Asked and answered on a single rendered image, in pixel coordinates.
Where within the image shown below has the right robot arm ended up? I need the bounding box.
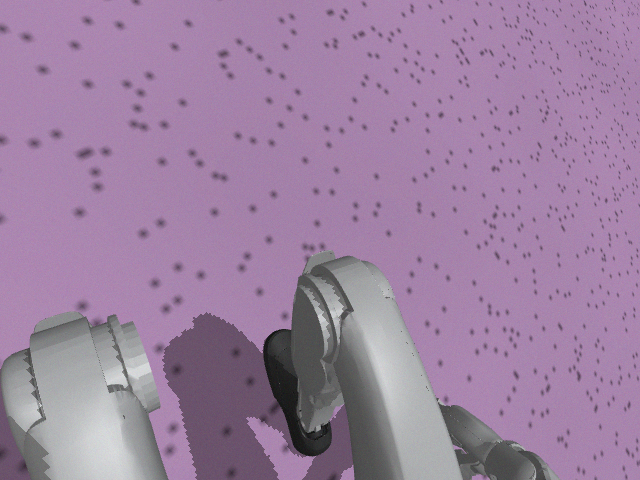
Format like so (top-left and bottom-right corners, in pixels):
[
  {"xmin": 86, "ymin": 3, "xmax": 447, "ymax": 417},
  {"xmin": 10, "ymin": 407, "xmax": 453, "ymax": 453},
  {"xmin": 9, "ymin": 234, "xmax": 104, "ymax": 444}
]
[{"xmin": 484, "ymin": 440, "xmax": 561, "ymax": 480}]

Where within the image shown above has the right robot foot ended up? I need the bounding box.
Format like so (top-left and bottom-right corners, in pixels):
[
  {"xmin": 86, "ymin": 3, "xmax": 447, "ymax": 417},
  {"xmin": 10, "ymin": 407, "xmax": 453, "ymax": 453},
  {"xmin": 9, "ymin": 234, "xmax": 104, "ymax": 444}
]
[{"xmin": 263, "ymin": 329, "xmax": 332, "ymax": 456}]

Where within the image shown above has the right robot hand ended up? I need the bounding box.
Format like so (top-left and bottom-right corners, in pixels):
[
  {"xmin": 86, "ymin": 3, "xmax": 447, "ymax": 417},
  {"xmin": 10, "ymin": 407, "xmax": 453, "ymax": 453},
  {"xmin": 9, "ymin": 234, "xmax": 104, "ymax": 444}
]
[{"xmin": 436, "ymin": 398, "xmax": 504, "ymax": 480}]

